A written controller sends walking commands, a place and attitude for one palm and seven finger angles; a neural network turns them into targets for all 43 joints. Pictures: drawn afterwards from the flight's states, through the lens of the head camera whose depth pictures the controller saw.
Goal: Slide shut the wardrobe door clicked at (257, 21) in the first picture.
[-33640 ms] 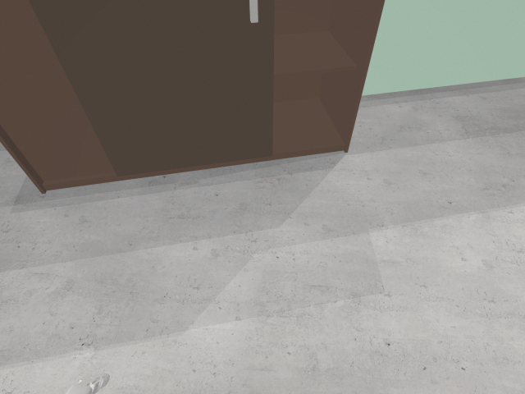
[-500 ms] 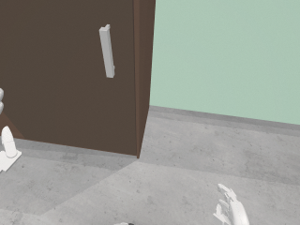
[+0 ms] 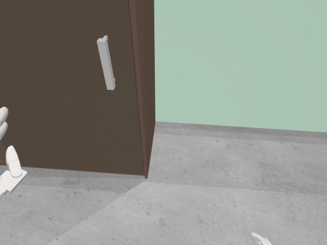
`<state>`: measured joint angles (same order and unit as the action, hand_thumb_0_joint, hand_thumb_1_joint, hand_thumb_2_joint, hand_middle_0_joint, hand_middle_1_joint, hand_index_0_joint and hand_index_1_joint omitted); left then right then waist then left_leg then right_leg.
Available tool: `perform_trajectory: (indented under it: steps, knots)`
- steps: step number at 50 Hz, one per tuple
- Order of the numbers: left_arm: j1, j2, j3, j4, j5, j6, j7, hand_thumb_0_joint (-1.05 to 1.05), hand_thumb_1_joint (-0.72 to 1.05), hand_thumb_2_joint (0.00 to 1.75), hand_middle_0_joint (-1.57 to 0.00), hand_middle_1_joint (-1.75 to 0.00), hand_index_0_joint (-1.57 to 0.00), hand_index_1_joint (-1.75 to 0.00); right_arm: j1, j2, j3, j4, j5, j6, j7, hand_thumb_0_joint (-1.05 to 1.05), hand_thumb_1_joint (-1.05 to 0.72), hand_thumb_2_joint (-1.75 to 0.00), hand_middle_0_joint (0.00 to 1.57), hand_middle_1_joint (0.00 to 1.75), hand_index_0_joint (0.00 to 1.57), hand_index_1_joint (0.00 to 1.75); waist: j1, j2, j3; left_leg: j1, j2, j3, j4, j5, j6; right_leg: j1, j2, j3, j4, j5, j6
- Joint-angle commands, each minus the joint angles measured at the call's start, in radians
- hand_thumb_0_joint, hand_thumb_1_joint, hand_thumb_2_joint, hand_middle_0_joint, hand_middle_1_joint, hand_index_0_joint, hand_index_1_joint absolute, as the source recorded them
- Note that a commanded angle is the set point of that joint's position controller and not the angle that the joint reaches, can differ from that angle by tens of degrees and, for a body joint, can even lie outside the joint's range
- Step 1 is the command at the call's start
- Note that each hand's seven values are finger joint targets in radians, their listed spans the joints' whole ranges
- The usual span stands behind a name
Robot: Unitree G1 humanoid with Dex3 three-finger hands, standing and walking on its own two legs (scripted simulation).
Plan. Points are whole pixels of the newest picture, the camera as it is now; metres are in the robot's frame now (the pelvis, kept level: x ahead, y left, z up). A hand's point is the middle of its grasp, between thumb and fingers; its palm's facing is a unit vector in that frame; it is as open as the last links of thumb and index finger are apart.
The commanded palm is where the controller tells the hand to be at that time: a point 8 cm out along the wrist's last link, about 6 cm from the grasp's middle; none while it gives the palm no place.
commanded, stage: let the arm hang, fingers relaxed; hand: left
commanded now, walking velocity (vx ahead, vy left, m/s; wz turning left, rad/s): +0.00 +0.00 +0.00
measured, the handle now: (108, 63) +0.70 +0.24 +0.11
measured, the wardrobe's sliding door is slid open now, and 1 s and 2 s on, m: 0.00 0.00 0.00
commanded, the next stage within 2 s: look to check the result in 1.18 s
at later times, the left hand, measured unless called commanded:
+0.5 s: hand out of the picture -0.02 +0.19 -0.18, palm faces +0.00 -0.99 -0.14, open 7.3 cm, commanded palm none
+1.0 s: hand out of the picture +0.09 +0.28 -0.13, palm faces +0.01 -0.93 -0.36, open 7.4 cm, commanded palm none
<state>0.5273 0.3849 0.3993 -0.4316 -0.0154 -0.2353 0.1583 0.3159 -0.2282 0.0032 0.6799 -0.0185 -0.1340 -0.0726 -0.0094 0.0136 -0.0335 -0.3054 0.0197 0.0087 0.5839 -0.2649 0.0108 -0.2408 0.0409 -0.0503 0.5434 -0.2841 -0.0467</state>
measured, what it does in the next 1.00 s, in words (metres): stands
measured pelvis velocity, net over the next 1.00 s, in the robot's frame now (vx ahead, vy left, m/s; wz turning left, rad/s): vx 0.01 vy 0.02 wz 0.02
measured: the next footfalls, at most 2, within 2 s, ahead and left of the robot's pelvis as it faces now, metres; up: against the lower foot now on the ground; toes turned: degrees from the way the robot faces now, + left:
none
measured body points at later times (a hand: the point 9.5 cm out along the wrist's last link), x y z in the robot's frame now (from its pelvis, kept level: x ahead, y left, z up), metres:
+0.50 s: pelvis -0.02 +0.01 +0.01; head +0.01 +0.04 +0.45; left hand -0.02 +0.24 -0.16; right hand +0.04 -0.27 -0.12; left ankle +0.04 +0.12 -0.73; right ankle +0.01 -0.09 -0.73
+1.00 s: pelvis +0.01 +0.02 +0.02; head +0.01 +0.02 +0.47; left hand +0.09 +0.33 -0.11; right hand +0.09 -0.25 -0.13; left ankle +0.04 +0.12 -0.73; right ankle +0.01 -0.09 -0.73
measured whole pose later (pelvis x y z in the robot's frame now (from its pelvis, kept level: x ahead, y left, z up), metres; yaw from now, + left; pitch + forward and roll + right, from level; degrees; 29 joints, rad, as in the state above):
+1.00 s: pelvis +0.01 +0.02 +0.02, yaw +1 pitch -1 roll +0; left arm 0.08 0.33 0.02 1.12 0.02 -0.02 0.00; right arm 0.11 -0.29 0.00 1.12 -0.02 0.00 0.00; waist 0.00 0.03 0.03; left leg -0.18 -0.04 0.01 0.35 -0.14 0.04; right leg -0.13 -0.01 -0.05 0.35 -0.19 0.00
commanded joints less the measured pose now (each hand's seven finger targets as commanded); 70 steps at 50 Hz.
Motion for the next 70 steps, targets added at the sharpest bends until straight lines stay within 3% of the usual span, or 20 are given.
perform_trajectory:
  steps: [1,3,4,5,6,7,8,9,11,13,14,17,22,24,27,28,35,40,59,70]
  knots:
    - [-0.071,0.195,0.12,-0.183,-0.015,-0.059,0.018,0.0,0.9,0.9,-0.2,-0.3,-0.2,-0.3,-0.163,-0.121,-0.05,-0.179,0.016,-0.079,-0.015,0.0,-0.9,-0.9,0.2,0.3,0.2,0.3,0.02,-0.003,-0.04,0.079,0.086,-0.067,-0.13,0.142,0.022,-0.019,-0.129,0.172,-0.154,0.049,0.02]
    - [-0.1,0.191,0.119,-0.193,-0.01,-0.061,0.012,0.0,0.9,0.9,-0.2,-0.3,-0.2,-0.3,-0.174,-0.113,-0.038,-0.177,0.006,-0.076,-0.015,0.0,-0.9,-0.9,0.2,0.3,0.2,0.3,0.011,0.08,0.005,0.02,0.088,-0.099,-0.177,0.099,0.027,-0.018,-0.108,0.139,-0.138,0.041,0.025]
    - [-0.127,0.053,-0.274,0.558,0.073,0.138,-0.135,0.0,0.9,0.9,-0.2,-0.3,-0.2,-0.3,-0.207,-0.325,-0.098,0.056,0.005,-0.057,0.08,0.0,-0.9,-0.9,0.2,0.3,0.2,0.3,-0.036,0.066,0.041,-0.049,0.105,-0.119,-0.016,0.37,0.037,-0.066,-0.166,0.068,0.038,0.35,0.024]
    - [-0.119,0.034,-0.258,0.567,0.046,0.215,-0.154,0.0,0.9,0.9,-0.2,-0.3,-0.2,-0.3,-0.157,-0.261,-0.093,0.014,0.024,0.013,0.077,0.0,-0.9,-0.9,0.2,0.3,0.2,0.3,-0.008,0.041,-0.024,-0.04,0.12,-0.104,-0.054,0.382,0.033,-0.028,-0.148,0.082,0.049,0.281,0.024]
    - [-0.145,-0.001,-0.278,0.591,0.045,0.227,-0.156,0.0,0.9,0.9,-0.2,-0.3,-0.2,-0.3,-0.153,-0.239,-0.081,0.009,0.015,0.036,0.071,0.0,-0.9,-0.9,0.2,0.3,0.2,0.3,0.003,0.005,-0.047,-0.057,0.136,-0.133,-0.059,0.324,0.049,-0.042,-0.132,0.066,0.071,0.17,0.019]
    - [-0.182,0.008,-0.283,0.639,0.046,0.229,-0.159,0.0,0.9,0.9,-0.2,-0.3,-0.2,-0.3,-0.16,-0.243,-0.071,0.003,0.007,0.053,0.07,0.0,-0.9,-0.9,0.2,0.3,0.2,0.3,0.008,-0.023,-0.035,-0.096,0.146,-0.172,-0.088,0.291,0.07,-0.029,-0.114,0.053,0.087,0.094,0.018]
    - [-0.21,0.031,-0.286,0.696,0.05,0.226,-0.159,0.0,0.9,0.9,-0.2,-0.3,-0.2,-0.3,-0.163,-0.251,-0.068,0.007,-0.002,0.062,0.069,0.0,-0.9,-0.9,0.2,0.3,0.2,0.3,0.013,-0.091,-0.048,-0.101,0.15,-0.199,-0.105,0.306,0.077,0.008,-0.1,0.058,0.084,0.086,0.015]
    - [-0.228,0.05,-0.292,0.749,0.048,0.224,-0.159,0.0,0.9,0.9,-0.2,-0.3,-0.2,-0.3,-0.176,-0.262,-0.063,0.01,-0.001,0.069,0.069,0.0,-0.9,-0.9,0.2,0.3,0.2,0.3,0.022,-0.139,-0.055,-0.105,0.139,-0.2,-0.107,0.288,0.077,0.038,-0.109,0.07,0.046,0.09,0.011]
    - [-0.288,0.091,-0.304,0.887,0.052,0.218,-0.16,0.0,0.9,0.9,-0.2,-0.3,-0.2,-0.3,-0.196,-0.269,-0.062,0.046,-0.003,0.085,0.071,0.0,-0.9,-0.9,0.2,0.3,0.2,0.3,0.014,-0.173,-0.052,-0.051,0.082,-0.145,-0.079,0.196,0.047,0.015,-0.158,0.131,-0.05,0.097,-0.013]
    - [-0.359,0.109,-0.324,1.011,0.05,0.222,-0.158,0.0,0.9,0.9,-0.2,-0.3,-0.2,-0.3,-0.199,-0.249,-0.053,0.089,-0.005,0.111,0.075,0.0,-0.9,-0.9,0.2,0.3,0.2,0.3,-0.011,-0.137,0.002,0.014,0.037,-0.11,-0.065,0.079,0.029,-0.082,-0.195,0.176,-0.149,-0.017,-0.043]
    - [-0.39,0.105,-0.336,1.066,0.048,0.225,-0.157,0.0,0.9,0.9,-0.2,-0.3,-0.2,-0.3,-0.198,-0.239,-0.048,0.113,-0.008,0.123,0.076,0.0,-0.9,-0.9,0.2,0.3,0.2,0.3,-0.019,-0.077,0.029,0.037,0.034,-0.103,-0.075,0.028,0.025,-0.122,-0.201,0.188,-0.186,-0.096,-0.05]
    - [-0.402,0.099,-0.35,1.206,0.044,0.225,-0.155,0.0,0.9,0.9,-0.2,-0.3,-0.2,-0.3,-0.201,-0.227,-0.04,0.168,-0.012,0.137,0.075,0.0,-0.9,-0.9,0.2,0.3,0.2,0.3,-0.015,0.06,0.055,0.03,0.047,-0.126,-0.166,-0.057,0.027,-0.101,-0.167,0.18,-0.219,-0.182,-0.034]
    - [-0.339,0.069,-0.347,1.383,0.036,0.216,-0.154,0.0,0.9,0.9,-0.2,-0.3,-0.2,-0.3,-0.179,-0.217,-0.041,0.254,-0.009,0.127,0.059,0.0,-0.9,-0.9,0.2,0.3,0.2,0.3,0.009,0.139,0.001,0.012,0.071,-0.147,-0.251,-0.088,0.028,0.038,-0.148,0.146,-0.226,-0.088,-0.023]
    - [-0.332,0.064,-0.347,1.431,0.034,0.212,-0.153,0.0,0.9,0.9,-0.2,-0.3,-0.2,-0.3,-0.157,-0.217,-0.044,0.283,-0.005,0.125,0.054,0.0,-0.9,-0.9,0.2,0.3,0.2,0.3,0.005,0.088,-0.014,0.043,0.079,-0.141,-0.247,-0.046,0.027,0.057,-0.153,0.139,-0.246,-0.055,-0.025]
    - [-0.327,0.053,-0.35,1.489,0.031,0.209,-0.151,0.0,0.9,0.9,-0.2,-0.3,-0.2,-0.3,-0.138,-0.217,-0.047,0.329,-0.001,0.121,0.047,0.0,-0.9,-0.9,0.2,0.3,0.2,0.3,0.006,0.081,-0.014,0.074,0.089,-0.142,-0.254,0.018,0.029,0.074,-0.155,0.123,-0.251,0.004,-0.022]
    - [-0.322,0.052,-0.351,1.499,0.03,0.209,-0.15,0.0,0.9,0.9,-0.2,-0.3,-0.2,-0.3,-0.132,-0.219,-0.048,0.336,0.001,0.122,0.046,0.0,-0.9,-0.9,0.2,0.3,0.2,0.3,0.007,0.052,-0.009,0.08,0.096,-0.141,-0.252,0.042,0.029,0.079,-0.153,0.116,-0.253,0.019,-0.02]
    - [-0.349,0.073,-0.357,1.545,0.03,0.216,-0.146,0.0,0.9,0.9,-0.2,-0.3,-0.2,-0.3,-0.138,-0.234,-0.05,0.381,-0.001,0.127,0.047,0.0,-0.9,-0.9,0.2,0.3,0.2,0.3,0.009,0.004,0.055,0.078,0.102,-0.148,-0.297,0.025,0.032,0.073,-0.155,0.102,-0.269,0.0,-0.012]
    - [-0.385,0.095,-0.357,1.538,0.031,0.215,-0.146,0.0,0.9,0.9,-0.2,-0.3,-0.2,-0.3,-0.166,-0.245,-0.048,0.391,-0.002,0.125,0.053,0.0,-0.9,-0.9,0.2,0.3,0.2,0.3,0.01,-0.017,0.054,0.09,0.106,-0.155,-0.319,0.052,0.033,0.083,-0.157,0.097,-0.265,0.021,-0.005]
    - [-0.467,0.133,-0.352,1.491,0.031,0.199,-0.146,0.0,0.9,0.9,-0.2,-0.3,-0.2,-0.3,-0.25,-0.282,-0.039,0.391,0.0,0.106,0.057,0.0,-0.9,-0.9,0.2,0.3,0.2,0.3,0.006,-0.004,-0.021,0.201,0.107,-0.118,-0.302,0.313,0.017,0.155,-0.178,0.107,-0.265,0.249,0.004]
    - [-0.45,0.131,-0.354,1.504,0.026,0.199,-0.142,0.0,0.9,0.9,-0.2,-0.3,-0.2,-0.3,-0.239,-0.285,-0.037,0.395,0.003,0.113,0.052,0.0,-0.9,-0.9,0.2,0.3,0.2,0.3,0.001,0.01,-0.012,0.228,0.111,-0.101,-0.301,0.301,0.01,0.164,-0.18,0.121,-0.285,0.284,-0.001]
